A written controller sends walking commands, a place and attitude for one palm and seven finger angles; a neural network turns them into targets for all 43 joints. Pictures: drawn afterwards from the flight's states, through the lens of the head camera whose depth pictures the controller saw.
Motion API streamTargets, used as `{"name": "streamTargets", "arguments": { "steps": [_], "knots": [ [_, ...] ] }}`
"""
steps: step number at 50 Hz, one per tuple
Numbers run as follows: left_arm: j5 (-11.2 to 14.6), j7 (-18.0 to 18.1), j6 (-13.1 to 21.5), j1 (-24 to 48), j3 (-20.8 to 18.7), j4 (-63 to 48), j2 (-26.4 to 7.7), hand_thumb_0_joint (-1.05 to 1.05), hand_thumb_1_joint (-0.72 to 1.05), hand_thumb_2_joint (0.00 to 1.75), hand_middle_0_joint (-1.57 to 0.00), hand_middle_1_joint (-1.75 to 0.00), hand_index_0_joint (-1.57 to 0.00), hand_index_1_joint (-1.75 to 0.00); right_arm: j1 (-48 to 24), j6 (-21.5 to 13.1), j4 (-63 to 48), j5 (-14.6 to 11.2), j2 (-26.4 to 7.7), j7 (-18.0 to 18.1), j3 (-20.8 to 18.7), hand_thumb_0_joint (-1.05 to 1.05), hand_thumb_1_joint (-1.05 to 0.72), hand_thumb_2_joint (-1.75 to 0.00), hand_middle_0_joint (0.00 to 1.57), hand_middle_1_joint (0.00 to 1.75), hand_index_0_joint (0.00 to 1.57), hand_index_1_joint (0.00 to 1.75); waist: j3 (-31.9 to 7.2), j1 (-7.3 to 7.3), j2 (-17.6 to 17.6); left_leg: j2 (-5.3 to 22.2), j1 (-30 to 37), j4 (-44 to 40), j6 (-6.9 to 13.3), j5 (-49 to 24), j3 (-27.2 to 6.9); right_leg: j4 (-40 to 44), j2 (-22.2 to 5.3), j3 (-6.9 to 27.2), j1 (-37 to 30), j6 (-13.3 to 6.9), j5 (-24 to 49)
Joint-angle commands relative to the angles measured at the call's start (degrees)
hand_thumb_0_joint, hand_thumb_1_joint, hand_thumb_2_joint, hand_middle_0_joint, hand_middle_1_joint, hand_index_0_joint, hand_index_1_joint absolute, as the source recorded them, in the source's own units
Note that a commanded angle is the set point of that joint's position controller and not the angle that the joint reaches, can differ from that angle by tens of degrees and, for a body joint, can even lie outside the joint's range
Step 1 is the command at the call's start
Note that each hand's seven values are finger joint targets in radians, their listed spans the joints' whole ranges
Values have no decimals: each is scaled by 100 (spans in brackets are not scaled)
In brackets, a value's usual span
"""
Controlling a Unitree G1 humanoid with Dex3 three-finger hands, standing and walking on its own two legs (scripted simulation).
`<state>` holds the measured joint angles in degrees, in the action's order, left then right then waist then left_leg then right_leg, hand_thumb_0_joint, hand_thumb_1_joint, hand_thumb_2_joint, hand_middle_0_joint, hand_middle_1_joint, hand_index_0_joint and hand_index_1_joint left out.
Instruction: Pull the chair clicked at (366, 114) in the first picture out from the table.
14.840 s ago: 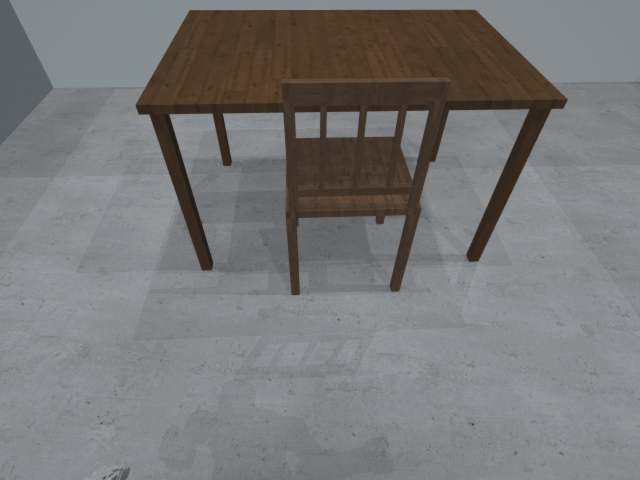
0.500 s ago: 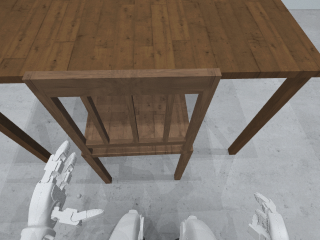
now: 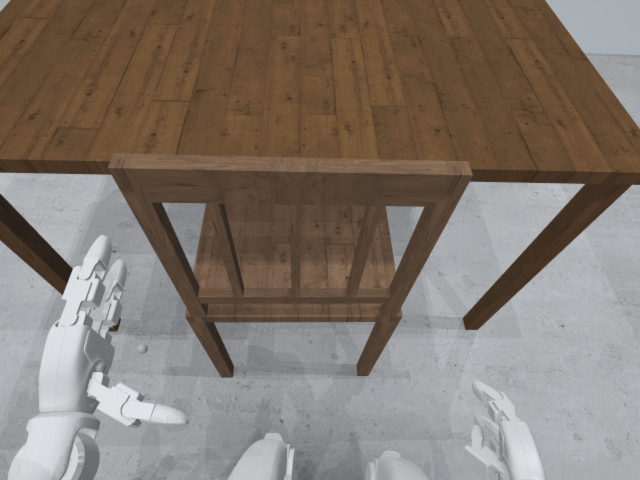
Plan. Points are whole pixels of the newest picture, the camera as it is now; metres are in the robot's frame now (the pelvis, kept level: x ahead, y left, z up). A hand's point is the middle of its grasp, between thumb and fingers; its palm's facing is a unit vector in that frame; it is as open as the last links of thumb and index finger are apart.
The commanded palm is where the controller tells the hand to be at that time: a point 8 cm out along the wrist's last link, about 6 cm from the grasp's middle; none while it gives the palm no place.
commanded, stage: raise the hand toward the chair's back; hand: left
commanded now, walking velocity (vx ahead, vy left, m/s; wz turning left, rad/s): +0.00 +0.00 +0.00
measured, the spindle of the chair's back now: (295, 253) +0.43 +0.07 -0.03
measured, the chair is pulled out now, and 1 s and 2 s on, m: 0.00 0.00 0.00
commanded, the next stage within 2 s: aim the fingers beside a spindle in 0.52 s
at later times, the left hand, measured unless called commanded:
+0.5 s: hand (172, 353) +0.25 +0.19 +0.03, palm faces +0.08 -1.00 -0.03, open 16.9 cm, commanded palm +0.23 +0.25 +0.05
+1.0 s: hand (186, 338) +0.26 +0.18 +0.04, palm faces +0.12 -0.99 -0.06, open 16.9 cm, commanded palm +0.24 +0.22 +0.03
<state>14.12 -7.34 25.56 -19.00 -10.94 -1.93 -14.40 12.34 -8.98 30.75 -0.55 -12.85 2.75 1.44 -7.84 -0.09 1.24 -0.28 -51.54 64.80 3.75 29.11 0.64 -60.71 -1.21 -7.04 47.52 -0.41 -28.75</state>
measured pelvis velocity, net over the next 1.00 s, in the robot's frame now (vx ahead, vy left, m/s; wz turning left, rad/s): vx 0.01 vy -0.03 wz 0.00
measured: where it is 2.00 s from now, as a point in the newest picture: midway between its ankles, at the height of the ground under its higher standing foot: outside the picture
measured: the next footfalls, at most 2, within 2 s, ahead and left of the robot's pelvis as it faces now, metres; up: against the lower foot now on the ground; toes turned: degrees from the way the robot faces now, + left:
none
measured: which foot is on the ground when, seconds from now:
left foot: down 0.00-1.00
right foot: down 0.00-1.00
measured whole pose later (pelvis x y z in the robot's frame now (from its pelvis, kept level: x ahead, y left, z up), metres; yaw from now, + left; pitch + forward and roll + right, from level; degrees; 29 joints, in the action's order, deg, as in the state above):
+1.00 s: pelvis +0.01 -0.03 -0.01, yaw +0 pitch +18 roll -2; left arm 15.0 -8.8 26.7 -15.5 -12.0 5.6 -13.1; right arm 11.7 -7.7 32.3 -0.6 -14.3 1.9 -0.2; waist -8.9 1.1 1.2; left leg 0.9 -53.7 66.2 1.4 30.4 0.2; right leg -63.7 -0.1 -7.3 50.7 -2.8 -31.0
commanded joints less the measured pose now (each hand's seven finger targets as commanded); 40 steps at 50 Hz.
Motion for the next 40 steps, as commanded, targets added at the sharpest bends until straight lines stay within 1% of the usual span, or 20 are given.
{"name": "streamTargets", "arguments": {
  "steps": [1,3,4,7,8,9,12,14,16,20,22,24,26,28,30,33,34,36,39,40],
  "knots": [
    [119,-343,-93,415,-164,41,-403,0,-50,30,-6,-8,-6,-8,-136,-174,-739,-106,-1051,52,-399,0,-90,-90,20,30,20,30,-890,199,111,161,991,-1253,-446,-1050,-676,629,175,127,-82,-126,606],
    [236,-559,-318,349,-215,49,-479,0,-50,30,-6,-8,-6,-8,-122,-180,-848,-160,-1082,95,-408,0,-90,-90,20,30,20,30,-1088,123,-27,124,1006,-1341,-389,-1054,-629,762,170,168,-437,-131,651],
    [287,-607,-345,419,-295,-190,-561,0,-50,30,-6,-8,-6,-8,-84,-196,-884,-181,-1083,116,-428,0,-90,-90,20,30,20,30,-1346,92,-66,118,1147,-1347,-370,-1279,-609,807,162,187,-647,-126,814],
    [293,-434,-119,550,-530,-1156,-881,0,-50,30,-6,-8,-6,-8,-48,-281,-912,-132,-993,128,-440,0,-90,-90,20,30,20,30,-1832,-44,385,179,1732,-1352,-446,-2161,-636,782,150,201,-790,-136,1181],
    [266,-288,14,533,-674,-1326,-1054,0,-50,30,-6,-8,-6,-8,-57,-304,-847,-94,-965,117,-432,0,-90,-90,20,30,20,30,-1840,-74,436,186,1748,-1322,-462,-2276,-631,751,169,210,-794,-147,1212],
    [243,-150,186,536,-667,-1529,-1024,0,-50,30,-6,-8,-6,-8,-39,-315,-804,-59,-910,96,-422,0,-90,-90,20,30,20,30,-1847,-78,519,200,1846,-1321,-495,-2467,-637,715,173,193,-753,-155,1268],
    [155,127,522,444,-541,-1052,-728,0,-50,30,-6,-8,-6,-8,-78,-315,-600,0,-861,27,-422,0,-90,-90,20,30,20,30,-1349,48,535,230,1646,-1204,-526,-2265,-633,594,180,148,-269,-148,1070],
    [96,98,486,359,-456,-420,-555,0,-50,30,-6,-8,-6,-8,-109,-263,-547,7,-916,-11,-434,0,-90,-90,20,30,20,30,-1010,132,302,202,1217,-1148,-481,-1833,-604,542,173,135,-123,-140,922],
    [86,-97,323,385,-281,-38,-419,0,-50,30,-6,-8,-6,-8,-124,-211,-593,-35,-999,-32,-447,0,-90,-90,20,30,20,30,-938,168,270,169,1005,-1135,-456,-1409,-569,567,152,163,-75,-139,773],
    [228,-479,-48,415,-312,-365,-635,0,-50,30,-6,-8,-6,-8,-98,-158,-825,-133,-1063,39,-469,0,-90,-90,20,30,20,30,-1477,83,164,113,1118,-1198,-324,-1460,-451,795,144,300,-738,-133,1034],
    [294,-462,-11,539,-445,-902,-814,0,-50,30,-6,-8,-6,-8,-100,-198,-868,-132,-1003,83,-462,0,-90,-90,20,30,20,30,-1730,47,218,106,1307,-1189,-293,-1707,-420,844,138,337,-972,-122,1280],
    [287,-280,214,586,-626,-1387,-1010,0,-50,30,-6,-8,-6,-8,-83,-243,-813,-87,-928,105,-439,0,-90,-90,20,30,20,30,-1942,-6,353,128,1474,-1147,-299,-2079,-445,763,155,353,-1054,-129,1531],
    [255,-71,440,540,-597,-1368,-873,0,-50,30,-6,-8,-6,-8,-104,-264,-698,-42,-839,83,-415,0,-90,-90,20,30,20,30,-1659,34,441,148,1484,-1097,-331,-2201,-451,692,163,297,-815,-136,1531],
    [184,42,518,488,-605,-875,-797,0,-50,30,-6,-8,-6,-8,-123,-248,-579,-3,-854,52,-408,0,-90,-90,20,30,20,30,-1350,116,240,142,1157,-1011,-309,-1915,-449,648,179,288,-606,-127,1355],
    [155,-47,432,499,-389,-234,-481,0,-50,30,-6,-8,-6,-8,-149,-215,-545,-15,-905,7,-402,0,-90,-90,20,30,20,30,-986,244,0,116,809,-910,-299,-1432,-426,637,167,291,-342,-99,1106],
    [180,-382,117,412,-287,311,-445,0,-50,30,-6,-8,-6,-8,-165,-158,-635,-84,-1000,12,-422,0,-90,-90,20,30,20,30,-921,217,-101,59,532,-878,-252,-1064,-351,770,144,425,-473,-106,895],
    [205,-498,37,580,-186,211,-412,0,-50,30,-6,-8,-6,-8,-133,-150,-693,-110,-1021,23,-421,0,-90,-90,20,30,20,30,-1138,241,-128,47,584,-865,-229,-1106,-326,783,125,463,-615,-88,992],
    [258,-608,-16,761,-209,-257,-554,0,-50,30,-6,-8,-6,-8,-143,-169,-782,-131,-1007,65,-436,0,-90,-90,20,30,20,30,-1523,169,118,42,831,-878,-212,-1375,-302,808,99,525,-879,-90,1286],
    [286,-435,183,801,-628,-917,-987,0,-50,30,-6,-8,-6,-8,-101,-217,-749,-80,-931,101,-448,0,-90,-90,20,30,20,30,-1998,46,214,74,1061,-831,-201,-1899,-290,727,102,564,-1195,-89,1805],
    [263,-333,317,799,-636,-1096,-981,0,-50,30,-6,-8,-6,-8,-115,-233,-735,-64,-885,92,-433,0,-90,-90,20,30,20,30,-1998,30,311,85,1137,-839,-218,-2065,-301,655,113,522,-1172,-104,1919]
  ]
}}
